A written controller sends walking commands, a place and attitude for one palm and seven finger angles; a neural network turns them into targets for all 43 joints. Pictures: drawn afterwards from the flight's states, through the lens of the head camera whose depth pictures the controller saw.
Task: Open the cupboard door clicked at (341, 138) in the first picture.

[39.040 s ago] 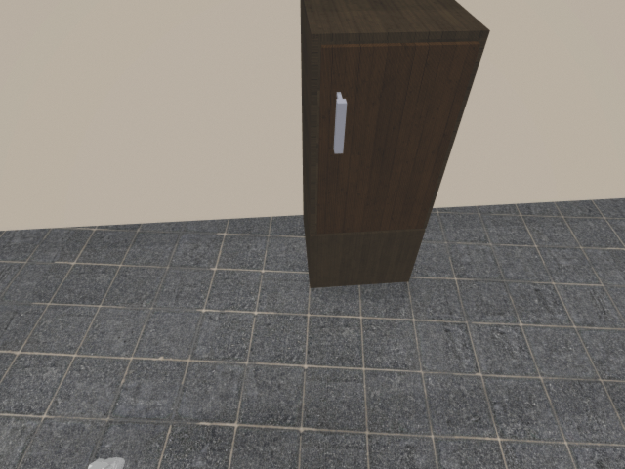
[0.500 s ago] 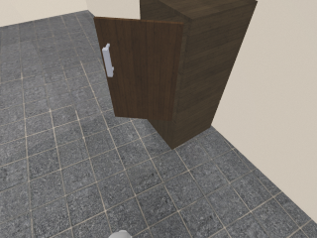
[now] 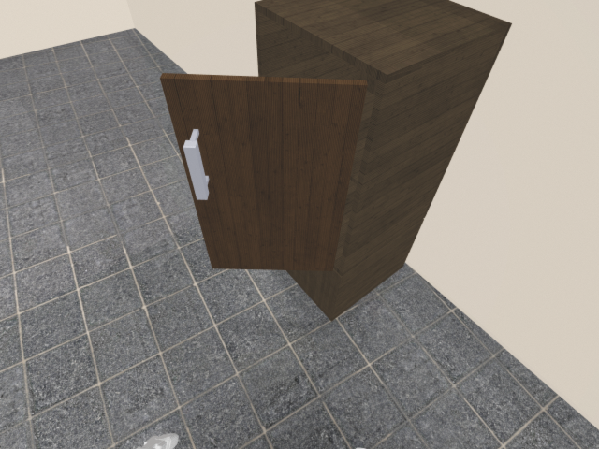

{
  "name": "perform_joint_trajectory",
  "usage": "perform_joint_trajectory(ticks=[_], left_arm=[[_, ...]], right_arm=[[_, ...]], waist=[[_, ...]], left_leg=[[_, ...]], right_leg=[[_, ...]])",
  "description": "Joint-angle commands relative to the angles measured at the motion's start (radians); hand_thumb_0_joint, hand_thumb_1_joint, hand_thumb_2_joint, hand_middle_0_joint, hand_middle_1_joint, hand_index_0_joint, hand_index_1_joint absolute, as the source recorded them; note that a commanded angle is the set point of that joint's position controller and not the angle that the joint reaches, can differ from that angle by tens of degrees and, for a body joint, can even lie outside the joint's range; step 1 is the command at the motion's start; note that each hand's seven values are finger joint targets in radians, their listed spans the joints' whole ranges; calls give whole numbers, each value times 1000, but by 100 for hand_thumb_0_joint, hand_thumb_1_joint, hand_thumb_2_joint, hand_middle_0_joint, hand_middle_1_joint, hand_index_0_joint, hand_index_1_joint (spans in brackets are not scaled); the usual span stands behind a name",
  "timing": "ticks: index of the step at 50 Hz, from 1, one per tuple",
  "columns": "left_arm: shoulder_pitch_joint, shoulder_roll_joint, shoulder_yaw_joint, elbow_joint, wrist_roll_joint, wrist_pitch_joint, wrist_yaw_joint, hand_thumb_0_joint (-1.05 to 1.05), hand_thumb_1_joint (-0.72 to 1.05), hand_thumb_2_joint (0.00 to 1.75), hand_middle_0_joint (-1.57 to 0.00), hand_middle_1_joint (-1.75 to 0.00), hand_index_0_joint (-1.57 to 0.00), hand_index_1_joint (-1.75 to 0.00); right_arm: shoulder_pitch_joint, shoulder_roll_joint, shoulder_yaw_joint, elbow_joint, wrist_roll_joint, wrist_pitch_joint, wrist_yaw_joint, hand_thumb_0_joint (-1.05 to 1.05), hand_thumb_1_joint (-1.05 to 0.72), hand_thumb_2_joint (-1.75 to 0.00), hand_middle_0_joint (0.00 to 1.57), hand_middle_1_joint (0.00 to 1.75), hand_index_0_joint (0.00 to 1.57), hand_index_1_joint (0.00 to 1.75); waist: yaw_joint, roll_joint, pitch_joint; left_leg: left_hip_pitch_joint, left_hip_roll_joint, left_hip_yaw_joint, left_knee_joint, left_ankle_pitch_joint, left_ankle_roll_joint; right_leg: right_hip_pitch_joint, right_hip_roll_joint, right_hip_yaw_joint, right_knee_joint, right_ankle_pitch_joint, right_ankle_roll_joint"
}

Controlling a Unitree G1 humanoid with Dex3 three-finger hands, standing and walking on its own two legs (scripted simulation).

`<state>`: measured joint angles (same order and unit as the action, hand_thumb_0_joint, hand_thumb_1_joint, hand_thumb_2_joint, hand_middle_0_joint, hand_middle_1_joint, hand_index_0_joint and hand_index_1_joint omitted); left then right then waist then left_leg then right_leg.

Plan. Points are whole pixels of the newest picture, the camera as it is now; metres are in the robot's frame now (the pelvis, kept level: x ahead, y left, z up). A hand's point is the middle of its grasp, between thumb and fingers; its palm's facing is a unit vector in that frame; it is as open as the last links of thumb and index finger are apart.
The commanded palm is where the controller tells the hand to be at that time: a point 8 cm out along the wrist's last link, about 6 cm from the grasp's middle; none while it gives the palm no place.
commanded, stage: come to a stop and stand still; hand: left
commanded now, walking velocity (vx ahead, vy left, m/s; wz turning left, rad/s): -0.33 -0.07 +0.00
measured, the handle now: (199, 165) +0.63 +0.23 -0.01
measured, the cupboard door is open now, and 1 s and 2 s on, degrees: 51 51 51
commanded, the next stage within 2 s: look again from close up in 1.06 s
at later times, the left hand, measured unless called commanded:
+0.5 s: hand out of the picture +0.10 +0.19 -0.19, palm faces +0.06 -0.97 -0.23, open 7.4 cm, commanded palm none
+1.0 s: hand out of the picture +0.08 +0.17 -0.16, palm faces +0.00 -0.97 -0.25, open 7.4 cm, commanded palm none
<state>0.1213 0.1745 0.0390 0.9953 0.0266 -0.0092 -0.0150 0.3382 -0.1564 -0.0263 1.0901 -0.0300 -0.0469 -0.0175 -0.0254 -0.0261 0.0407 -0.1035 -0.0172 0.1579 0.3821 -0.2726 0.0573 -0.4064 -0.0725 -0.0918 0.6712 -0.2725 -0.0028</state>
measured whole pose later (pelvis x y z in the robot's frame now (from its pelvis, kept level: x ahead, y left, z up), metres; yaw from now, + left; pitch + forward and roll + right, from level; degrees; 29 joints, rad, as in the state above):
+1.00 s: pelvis +0.03 -0.01 +0.00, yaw +0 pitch -1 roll +1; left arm 0.24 0.17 -0.01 1.03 0.01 -0.01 0.03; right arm 0.23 -0.20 -0.01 1.03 -0.01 -0.01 -0.02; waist -0.01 0.04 0.02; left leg -0.13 0.00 0.08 0.45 -0.30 0.02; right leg -0.23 0.00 -0.01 0.50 -0.26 -0.02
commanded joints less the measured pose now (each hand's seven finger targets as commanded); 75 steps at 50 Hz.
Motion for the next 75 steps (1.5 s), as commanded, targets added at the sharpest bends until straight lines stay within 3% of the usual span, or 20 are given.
perform_joint_trajectory(ticks=[1,3,5,8,13,16,18,20,23,24,25,26,27,28,30,31,33,36,42,75], left_arm=[[109,88,14,-2,-5,-19,14,0,90,90,-20,-30,-20,-30],[166,163,12,33,-16,-20,29,0,90,90,-20,-30,-20,-30],[132,158,9,32,-27,-20,48,0,90,90,-20,-30,-20,-30],[103,159,17,32,-26,-4,62,0,90,90,-20,-30,-20,-30],[62,146,30,-10,-22,21,59,0,90,90,-20,-30,-20,-30],[5,86,27,-59,-16,42,52,0,90,90,-20,-30,-20,-30],[2,68,25,-69,-11,51,48,0,90,90,-20,-30,-20,-30],[2,76,24,-67,-12,47,45,0,90,90,-20,-30,-20,-30],[92,85,24,-42,-12,33,39,0,90,90,-20,-30,-20,-30],[145,109,28,-25,-11,24,41,0,90,90,-20,-30,-20,-30],[298,144,27,30,-9,-11,89,0,90,90,-20,-30,-20,-30],[241,191,26,-24,-9,-14,86,0,90,90,-20,-30,-20,-30],[219,165,16,-30,-4,-25,86,0,90,90,-20,-30,-20,-30],[171,157,10,-50,3,-29,82,0,90,90,-20,-30,-20,-30],[136,164,7,-60,-16,-35,79,0,90,90,-20,-30,-20,-30],[147,154,8,-68,-22,-31,76,0,90,90,-20,-30,-20,-30],[161,129,-3,-46,-13,-21,74,0,90,90,-20,-30,-20,-30],[163,121,-14,-29,-15,-15,65,0,90,90,-20,-30,-20,-30],[137,146,-21,-21,-15,-16,50,0,90,90,-20,-30,-20,-30],[171,99,-23,67,-16,-18,51,0,90,90,-20,-30,-20,-30]], right_arm=[[43,-90,-3,-18,10,-10,-18,0,-90,-90,20,30,20,30],[67,-73,1,-22,26,7,-19,0,-90,-90,20,30,20,30],[112,-58,1,11,30,32,-27,0,-90,-90,20,30,20,30],[90,-62,-10,19,34,54,-30,0,-90,-90,20,30,20,30],[84,-98,-34,-13,21,77,-33,0,-90,-90,20,30,20,30],[61,-131,-41,-48,3,74,-38,0,-90,-90,20,30,20,30],[27,-128,-35,-62,-7,64,-48,0,-90,-90,20,30,20,30],[5,-136,-35,-69,-5,56,-48,0,-90,-90,20,30,20,30],[-22,-155,-42,-75,8,53,-43,0,-90,-90,20,30,20,30],[-24,-156,-44,-84,18,54,-42,0,-90,-90,20,30,20,30],[-139,-189,-59,-169,45,26,-28,0,-90,-90,20,30,20,30],[-79,-93,-42,-218,40,26,-14,0,-90,-90,20,30,20,30],[-103,-64,-34,-207,39,41,-10,0,-90,-90,20,30,20,30],[-95,-51,-34,-219,33,48,-5,0,-90,-90,20,30,20,30],[-10,-110,-39,-175,27,31,-4,0,-90,-90,20,30,20,30],[-12,-155,-43,-171,18,24,-8,0,-90,-90,20,30,20,30],[-56,-159,-36,-172,17,25,-16,0,-90,-90,20,30,20,30],[-99,-160,-23,-178,18,29,-21,0,-90,-90,20,30,20,30],[-98,-145,-6,-136,14,27,-9,0,-90,-90,20,30,20,30],[29,-92,15,29,18,14,-21,0,-90,-90,20,30,20,30]], waist=[[55,23,-26],[40,-41,-44],[19,-178,-145],[21,-97,-133],[13,72,-113],[1,147,-22],[5,161,18],[3,209,-4],[34,121,-58],[44,50,-100],[96,88,-164],[32,-45,-110],[36,-97,-136],[4,-49,-122],[-32,19,-179],[-6,77,-180],[10,142,-83],[14,12,2],[8,-7,28],[18,30,21]], left_leg=[[-144,187,-96,75,402,-7],[-244,83,-73,122,100,-89],[-149,84,-87,146,66,-102],[-151,77,-75,145,56,-102],[-17,155,-107,124,558,-67],[-35,307,-238,2,759,64],[32,327,-247,20,906,122],[85,307,-216,67,1019,118],[93,239,-168,156,908,52],[39,180,-134,221,737,5],[-18,154,-55,408,633,-53],[-228,60,-113,410,-23,-56],[-237,62,-147,375,-229,-46],[-225,51,-137,270,-229,-45],[-25,91,-161,70,245,-23],[24,162,-195,118,503,-2],[26,190,-194,120,657,10],[-29,158,-188,65,374,-3],[-73,107,-173,-6,13,-17],[-78,127,-161,-3,108,-23]], right_leg=[[327,-15,57,-202,327,-26],[414,-235,217,-180,833,-135],[413,-225,184,-168,1037,-159],[409,-209,149,-140,1111,-146],[215,-111,95,-83,688,-78],[59,42,38,106,-82,-18],[-51,61,82,214,-220,-19],[-29,54,84,163,-201,-20],[149,60,54,-115,54,-26],[260,21,110,-188,429,-38],[287,-47,138,-211,767,-24],[344,-191,333,-163,860,-145],[324,-216,371,-174,867,-200],[323,-184,305,-140,874,-186],[264,-82,206,-46,739,-91],[215,-27,163,-68,513,-54],[161,13,132,-92,286,-43],[148,1,167,-164,282,-43],[141,-29,232,-277,113,-48],[203,-25,203,-232,239,-61]])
